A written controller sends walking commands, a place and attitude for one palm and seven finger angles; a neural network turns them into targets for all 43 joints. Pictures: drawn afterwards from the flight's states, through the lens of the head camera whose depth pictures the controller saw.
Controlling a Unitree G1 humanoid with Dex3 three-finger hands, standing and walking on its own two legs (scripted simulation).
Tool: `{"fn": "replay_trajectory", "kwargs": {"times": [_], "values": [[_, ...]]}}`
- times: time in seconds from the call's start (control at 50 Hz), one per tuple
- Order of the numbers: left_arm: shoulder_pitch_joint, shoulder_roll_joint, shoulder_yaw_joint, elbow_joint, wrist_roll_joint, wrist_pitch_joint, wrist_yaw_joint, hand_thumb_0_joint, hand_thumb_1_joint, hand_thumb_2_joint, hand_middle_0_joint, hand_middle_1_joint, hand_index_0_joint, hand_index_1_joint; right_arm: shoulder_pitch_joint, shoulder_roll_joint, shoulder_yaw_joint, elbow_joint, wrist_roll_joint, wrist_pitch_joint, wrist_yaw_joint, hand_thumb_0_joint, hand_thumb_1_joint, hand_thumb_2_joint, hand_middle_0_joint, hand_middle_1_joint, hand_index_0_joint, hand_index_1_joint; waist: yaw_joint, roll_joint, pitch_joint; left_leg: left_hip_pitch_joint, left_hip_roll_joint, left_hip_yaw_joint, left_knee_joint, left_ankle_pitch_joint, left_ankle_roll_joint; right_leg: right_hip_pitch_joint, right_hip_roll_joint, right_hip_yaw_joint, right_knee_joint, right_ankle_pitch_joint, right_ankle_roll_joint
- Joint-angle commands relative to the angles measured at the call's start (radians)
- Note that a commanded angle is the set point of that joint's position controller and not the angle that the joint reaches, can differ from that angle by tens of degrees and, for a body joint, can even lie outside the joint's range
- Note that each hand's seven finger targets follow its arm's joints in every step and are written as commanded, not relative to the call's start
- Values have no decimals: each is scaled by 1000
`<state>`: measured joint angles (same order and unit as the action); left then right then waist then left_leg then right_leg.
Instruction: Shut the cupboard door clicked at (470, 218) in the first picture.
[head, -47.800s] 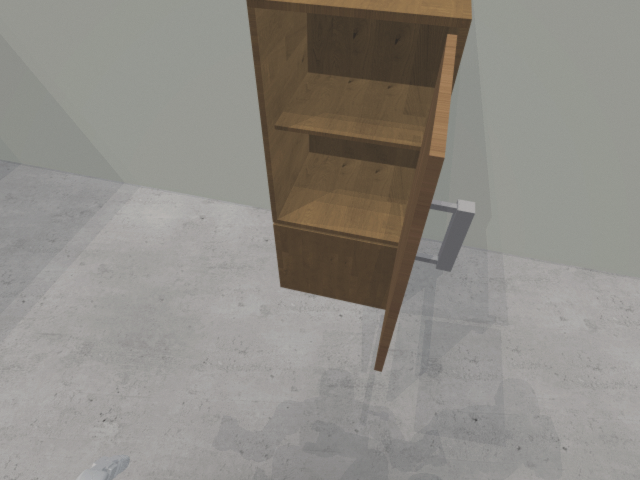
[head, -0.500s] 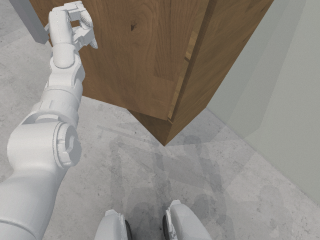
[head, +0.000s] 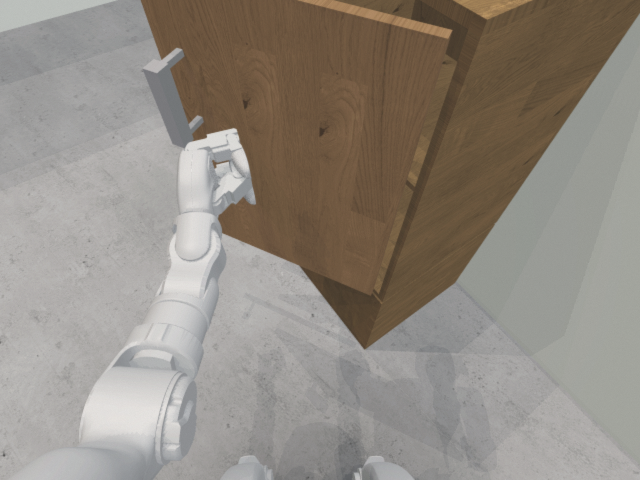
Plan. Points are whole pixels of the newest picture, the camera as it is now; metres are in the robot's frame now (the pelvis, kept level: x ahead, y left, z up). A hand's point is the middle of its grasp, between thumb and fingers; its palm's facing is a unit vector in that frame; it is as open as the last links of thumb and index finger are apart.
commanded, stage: pull the fist back off the door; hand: left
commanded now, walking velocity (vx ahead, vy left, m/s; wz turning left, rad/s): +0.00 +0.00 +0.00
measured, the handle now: (179, 99) +0.64 +0.19 +0.09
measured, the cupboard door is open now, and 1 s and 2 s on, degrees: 29 29 29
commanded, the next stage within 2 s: draw the hand back to the body in 0.02 s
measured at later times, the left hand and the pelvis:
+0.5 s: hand (178, 215) +0.39 +0.14 +0.13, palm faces +0.08 -1.00 +0.01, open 3.1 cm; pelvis -0.01 +0.00 +0.03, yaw -1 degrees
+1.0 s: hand (13, 307) +0.26 +0.23 +0.18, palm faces +0.26 -0.93 -0.26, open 3.7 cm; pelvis +0.00 +0.02 +0.05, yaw +1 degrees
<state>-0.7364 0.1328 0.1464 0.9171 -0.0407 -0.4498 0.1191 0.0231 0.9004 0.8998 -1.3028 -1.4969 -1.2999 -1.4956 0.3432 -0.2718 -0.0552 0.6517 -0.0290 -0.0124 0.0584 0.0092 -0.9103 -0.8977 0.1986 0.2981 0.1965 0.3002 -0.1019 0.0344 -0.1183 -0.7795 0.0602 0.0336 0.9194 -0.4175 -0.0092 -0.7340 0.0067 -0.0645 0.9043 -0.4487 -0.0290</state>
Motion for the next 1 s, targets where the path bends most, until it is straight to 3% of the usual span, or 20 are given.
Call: {"fn": "replay_trajectory", "kwargs": {"times": [0.0, 0.04, 0.06, 0.08, 0.12, 0.18, 0.22, 0.26, 0.32, 0.36, 0.42, 0.48, 0.54, 0.62, 0.64, 0.66, 0.68, 0.82, 0.92, 0.98], "values": [[-504, 116, -20, -118, 18, -2, 4, 0, 900, 900, -1300, -1500, -1300, -1500, 139, -115, -29, -30, 18, -6, -14, 0, -900, -900, 200, 300, 200, 300, -70, -62, -336, 297, -54, -19, -84, 301, 32, 127, 25, 35, -130, 458, 32], [-523, 125, 3, -57, 0, 38, 11, 0, 900, 900, -1300, -1500, -1300, -1500, 122, -116, -22, -38, 24, 0, -23, 0, -900, -900, 200, 300, 200, 300, -66, -111, -292, 245, -63, -13, -106, 225, 34, 151, 22, 44, -162, 401, 34], [-547, 129, 10, -47, -15, 51, 13, 0, 900, 900, -1300, -1500, -1300, -1500, 109, -115, -16, -44, 26, 0, -27, 0, -900, -900, 200, 300, 200, 300, -68, -104, -277, 235, -67, -7, -112, 200, 36, 158, 20, 53, -177, 383, 36], [-561, 179, 64, -44, -27, 50, 17, 0, 900, 900, -1300, -1500, -1300, -1500, 107, -120, -13, -43, 24, 0, -34, 0, -900, -900, 200, 300, 200, 300, -55, -108, -293, 234, -69, -6, -113, 197, 38, 178, 18, 61, -181, 378, 35], [-622, 179, 62, -44, -40, 27, 16, 0, 900, 900, -1300, -1500, -1300, -1500, 89, -111, -2, -43, 22, -8, -40, 0, -900, -900, 200, 300, 200, 300, -64, -104, -297, 213, -73, -10, -108, 178, 39, 179, 13, 69, -177, 364, 37], [-473, 276, 151, -149, -31, -48, -2, 0, 900, 900, -1300, -1500, -1300, -1500, 79, -112, -4, -77, 13, -19, -39, 0, -900, -900, 200, 300, 200, 300, 23, -43, -454, 269, -74, -3, -109, 277, 36, 290, 13, 72, -132, 477, 25], [-363, 275, 134, -228, -19, -74, -31, 0, 900, 900, -1300, -1500, -1300, -1500, 69, -102, -3, -96, 17, -25, -32, 0, -900, -900, 200, 300, 200, 300, 52, -3, -514, 296, -74, 8, -114, 327, 33, 338, 12, 71, -117, 541, 22], [-213, 261, 115, -259, -19, -46, -66, 0, 900, 900, -1300, -1500, -1300, -1500, 62, -102, -6, -118, 28, -22, -28, 0, -900, -900, 200, 300, 200, 300, 70, -34, -478, 286, -73, 25, -134, 335, 37, 380, 15, 72, -140, 577, 24], [-103, 221, 79, -302, -75, 55, -125, 0, 900, 900, -1300, -1500, -1300, -1500, 35, -111, -7, -144, 58, -7, -36, 0, -900, -900, 200, 300, 200, 300, 54, -145, -340, 263, -69, 37, -190, 258, 44, 405, 11, 78, -228, 509, 42], [-118, 207, 66, -415, -132, 105, -154, 0, 900, 900, -1300, -1500, -1300, -1500, 0, -113, -7, -158, 73, -8, -53, 0, -900, -900, 200, 300, 200, 300, 47, -161, -297, 295, -72, 38, -219, 215, 49, 414, 5, 90, -288, 430, 51], [-122, 215, 59, -577, -178, 117, -176, 0, 900, 900, -1300, -1500, -1300, -1500, -46, -106, 2, -158, 84, -30, -80, 0, -900, -900, 200, 300, 200, 300, 54, -123, -257, 368, -72, 30, -247, 210, 55, 417, 7, 86, -327, 384, 45], [-83, 199, 3, -729, -156, 89, -183, 0, 900, 900, -1300, -1500, -1300, -1500, -70, -97, 9, -152, 83, -61, -91, 0, -900, -900, 200, 300, 200, 300, 57, 2, -242, 456, -65, 15, -267, 231, 55, 386, 15, 64, -314, 379, 31], [86, 179, -20, -732, -146, 116, -194, 0, 900, 900, -1273, -1470, -1273, -1470, -106, -92, 17, -150, 89, -80, -87, 0, -900, -900, 200, 300, 200, 300, 76, 27, -183, 478, -60, 3, -300, 214, 48, 362, 15, 42, -316, 336, 23], [241, 210, 26, -745, -181, 238, -221, 0, 900, 900, -1163, -1350, -1163, -1350, -173, -100, 31, -183, 103, -78, -92, 0, -900, -900, 200, 300, 200, 300, 108, -54, -120, 461, -65, 1, -349, 159, 45, 401, 3, 39, -359, 259, 26], [245, 282, -16, -889, -86, 222, -160, 0, 900, 900, -1135, -1320, -1135, -1320, -208, -75, 25, -200, 96, -52, -116, 0, -900, -900, 200, 300, 200, 300, 103, -114, -114, 512, -63, 8, -391, 191, 50, 431, -20, 88, -435, 251, 32], [315, 282, 16, -893, -80, 237, -126, 0, 900, 900, -1107, -1290, -1107, -1290, -218, -75, 25, -201, 90, -41, -131, 0, -900, -900, 200, 300, 200, 300, 102, -125, -107, 532, -60, 10, -403, 201, 53, 455, -21, 83, -452, 249, 36], [372, 294, 29, -913, -80, 257, -115, 0, 900, 900, -1080, -1260, -1080, -1260, -230, -74, 30, -206, 91, -33, -137, 0, -900, -900, 200, 300, 200, 300, 114, -122, -86, 535, -59, 6, -412, 214, 56, 464, -22, 80, -461, 263, 37], [478, 287, 8, -1178, -39, 324, -56, 0, 900, 900, -887, -1050, -887, -1050, -267, -54, 62, -210, 77, -30, -149, 0, -900, -900, 200, 300, 200, 300, 111, 66, -53, 705, -42, -13, -518, 338, 41, 559, -5, 38, -513, 382, 16], [632, 279, 16, -1282, -31, 355, -40, 0, 900, 900, -750, -900, -750, -900, -283, -54, 70, -208, 63, -45, -141, 0, -900, -900, 200, 300, 200, 300, 118, 58, -8, 743, -33, -25, -572, 355, 33, 597, 3, 27, -556, 376, 14], [743, 304, 63, -1284, -32, 372, -35, 0, 900, 900, -668, -810, -668, -810, -290, -62, 70, -203, 54, -46, -138, 0, -900, -900, 200, 300, 200, 300, 130, -1, 41, 727, -34, -30, -597, 336, 33, 615, 6, 25, -582, 360, 16]]}}
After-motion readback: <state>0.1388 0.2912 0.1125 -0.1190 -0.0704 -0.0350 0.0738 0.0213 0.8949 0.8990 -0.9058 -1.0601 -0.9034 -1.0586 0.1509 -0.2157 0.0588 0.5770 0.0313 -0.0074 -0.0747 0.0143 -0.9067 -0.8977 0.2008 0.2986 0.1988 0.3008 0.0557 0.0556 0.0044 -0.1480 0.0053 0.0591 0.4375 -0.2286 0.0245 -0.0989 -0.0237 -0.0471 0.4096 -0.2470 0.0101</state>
